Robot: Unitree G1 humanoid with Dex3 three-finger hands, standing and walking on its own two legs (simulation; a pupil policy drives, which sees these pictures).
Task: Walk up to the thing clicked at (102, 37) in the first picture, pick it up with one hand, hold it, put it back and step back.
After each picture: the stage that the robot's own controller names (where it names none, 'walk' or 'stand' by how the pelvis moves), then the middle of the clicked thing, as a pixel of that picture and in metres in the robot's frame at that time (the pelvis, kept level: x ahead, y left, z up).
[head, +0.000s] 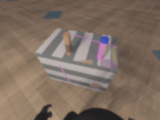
stand; (102, 49) +0.65 -0.09 -0.02
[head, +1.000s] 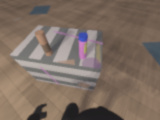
rise first; (83, 47) +0.57 +0.11 +0.02
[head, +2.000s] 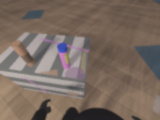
stand; (64, 57) +0.47 +0.23 +0.01
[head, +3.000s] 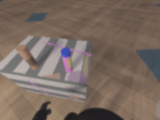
stand; (67, 61) +0.45 +0.20 -0.02
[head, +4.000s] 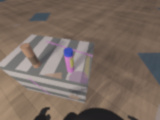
stand; (69, 61) +0.46 +0.20 -0.02
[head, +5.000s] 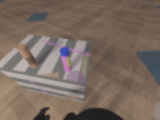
stand; (66, 60) +0.46 +0.22 -0.02
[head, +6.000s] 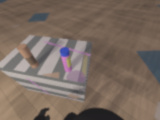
stand; (66, 61) +0.46 +0.22 -0.02
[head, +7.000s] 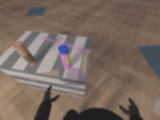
rise first; (65, 58) +0.45 +0.23 -0.01
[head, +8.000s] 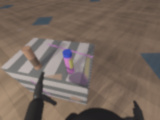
go down; (69, 62) +0.45 +0.22 -0.01
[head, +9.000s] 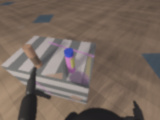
go down; (70, 61) +0.45 +0.21 -0.01
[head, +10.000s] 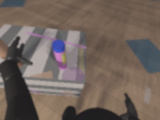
go down; (61, 57) +0.43 +0.20 +0.04
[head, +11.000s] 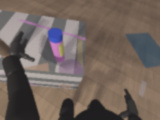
close in; (58, 48) +0.45 +0.20 +0.06
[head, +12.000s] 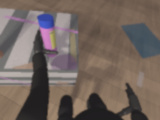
close; (49, 39) +0.50 +0.21 +0.10
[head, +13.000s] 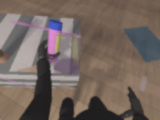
lift; (54, 43) +0.49 +0.20 +0.08
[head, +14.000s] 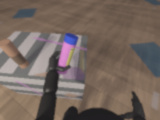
lift; (66, 55) +0.38 +0.16 +0.14
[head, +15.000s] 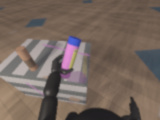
hold; (69, 58) +0.35 +0.14 +0.17
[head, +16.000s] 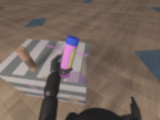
hold; (68, 58) +0.35 +0.15 +0.17
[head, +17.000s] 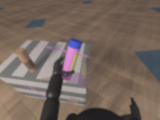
crouch; (70, 60) +0.35 +0.13 +0.16
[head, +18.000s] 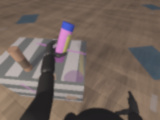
crouch; (63, 43) +0.45 +0.18 +0.19
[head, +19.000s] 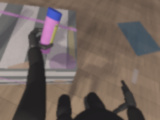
lower; (49, 33) +0.54 +0.20 +0.08
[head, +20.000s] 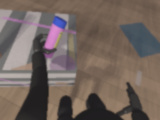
lower; (53, 39) +0.52 +0.18 +0.08
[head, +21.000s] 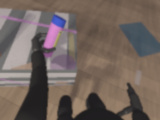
lower; (52, 38) +0.52 +0.19 +0.08
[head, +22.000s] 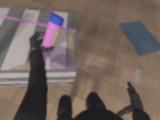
lower; (51, 37) +0.53 +0.19 +0.08
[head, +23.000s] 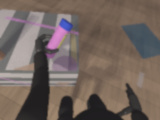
loosen; (57, 40) +0.51 +0.17 +0.07
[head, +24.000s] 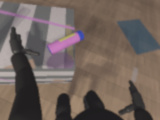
withdraw; (66, 41) +0.54 +0.10 +0.00
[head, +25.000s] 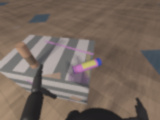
sink last; (87, 65) +0.47 +0.06 -0.06
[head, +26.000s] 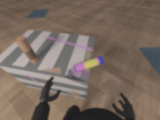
stand; (88, 64) +0.47 +0.04 -0.05
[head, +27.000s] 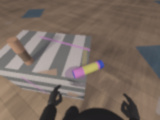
stand; (88, 68) +0.42 +0.03 -0.04
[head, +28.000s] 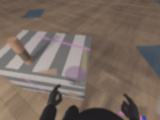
stand; (132, 115) +0.23 -0.53 -0.62
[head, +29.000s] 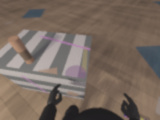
stand; (136, 118) +0.22 -0.60 -0.68
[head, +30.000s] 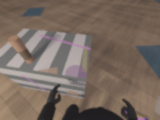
stand; (135, 117) +0.21 -0.60 -0.68
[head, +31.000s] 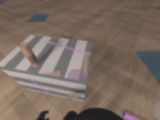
stand; (134, 119) +0.23 -0.60 -0.74
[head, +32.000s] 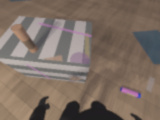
walk; (130, 92) +0.38 -0.65 -0.72
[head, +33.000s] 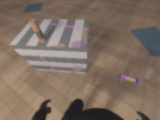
walk; (128, 78) +0.67 -0.58 -0.73
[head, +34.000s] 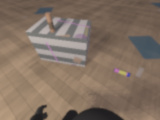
stand; (121, 72) +0.90 -0.59 -0.73
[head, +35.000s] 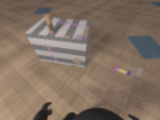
stand; (121, 70) +0.93 -0.60 -0.75
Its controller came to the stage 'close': yes
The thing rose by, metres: 0.20
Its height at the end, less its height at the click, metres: -0.73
